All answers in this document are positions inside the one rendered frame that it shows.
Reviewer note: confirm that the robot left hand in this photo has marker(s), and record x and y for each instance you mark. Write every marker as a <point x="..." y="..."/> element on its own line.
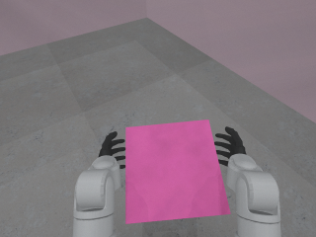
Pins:
<point x="107" y="147"/>

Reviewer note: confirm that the robot right hand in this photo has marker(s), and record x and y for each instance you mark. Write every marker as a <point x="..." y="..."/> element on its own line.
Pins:
<point x="235" y="146"/>

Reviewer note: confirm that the right robot forearm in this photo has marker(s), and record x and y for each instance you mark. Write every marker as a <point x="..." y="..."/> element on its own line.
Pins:
<point x="257" y="198"/>

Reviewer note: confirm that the left robot forearm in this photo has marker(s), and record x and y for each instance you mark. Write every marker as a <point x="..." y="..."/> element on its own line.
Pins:
<point x="94" y="199"/>

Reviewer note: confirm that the carton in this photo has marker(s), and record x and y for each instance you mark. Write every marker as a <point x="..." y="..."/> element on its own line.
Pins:
<point x="172" y="172"/>

